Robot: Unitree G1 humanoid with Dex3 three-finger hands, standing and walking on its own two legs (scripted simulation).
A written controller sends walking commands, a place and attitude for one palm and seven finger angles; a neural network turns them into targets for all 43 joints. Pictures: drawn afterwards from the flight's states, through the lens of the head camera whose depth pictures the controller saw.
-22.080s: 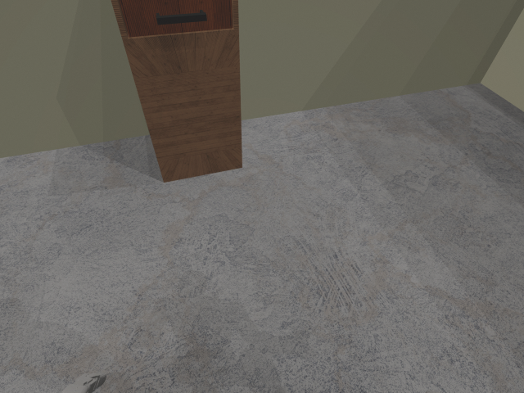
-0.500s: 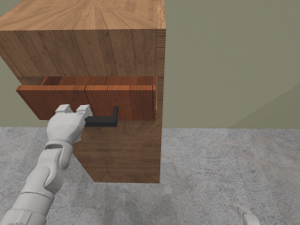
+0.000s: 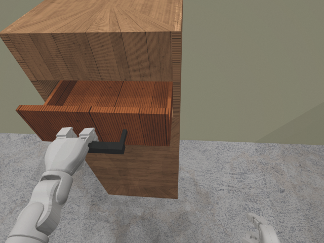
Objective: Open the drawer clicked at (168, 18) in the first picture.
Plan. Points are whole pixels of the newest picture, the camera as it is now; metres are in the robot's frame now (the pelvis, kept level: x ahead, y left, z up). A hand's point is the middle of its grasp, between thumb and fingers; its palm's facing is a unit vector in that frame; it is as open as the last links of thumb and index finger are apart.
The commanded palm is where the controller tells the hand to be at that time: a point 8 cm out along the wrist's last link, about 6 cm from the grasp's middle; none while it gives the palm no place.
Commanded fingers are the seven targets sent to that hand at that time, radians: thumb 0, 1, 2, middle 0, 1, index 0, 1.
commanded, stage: pull the drawer open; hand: left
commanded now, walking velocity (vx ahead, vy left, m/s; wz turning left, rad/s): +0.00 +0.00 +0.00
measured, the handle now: (93, 139) +0.35 +0.21 +0.07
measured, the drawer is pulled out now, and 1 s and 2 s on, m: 0.12 0.23 0.30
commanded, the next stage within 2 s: open the thumb to release the handle in 1.92 s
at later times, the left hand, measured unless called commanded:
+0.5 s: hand (70, 183) +0.24 +0.24 +0.05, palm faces +0.02 -0.09 -1.00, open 5.5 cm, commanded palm +0.20 +0.25 +0.10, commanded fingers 0.00 0.90 0.90 -0.40 -1.35 -0.40 -1.35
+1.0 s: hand (58, 211) +0.18 +0.24 +0.05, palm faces +0.01 -0.09 -1.00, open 5.5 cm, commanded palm +0.13 +0.25 +0.10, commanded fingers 0.00 0.90 0.90 -0.40 -1.35 -0.40 -1.35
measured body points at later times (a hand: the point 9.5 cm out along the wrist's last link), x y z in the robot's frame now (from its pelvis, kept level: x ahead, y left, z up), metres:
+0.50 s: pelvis +0.00 +0.00 +0.00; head +0.01 -0.03 +0.45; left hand +0.23 +0.24 +0.10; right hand +0.20 -0.23 -0.10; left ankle +0.01 +0.12 -0.72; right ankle -0.05 -0.10 -0.72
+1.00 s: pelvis -0.01 +0.00 -0.01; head +0.00 -0.03 +0.44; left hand +0.17 +0.24 +0.10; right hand +0.20 -0.22 -0.10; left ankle +0.01 +0.12 -0.72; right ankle -0.05 -0.10 -0.72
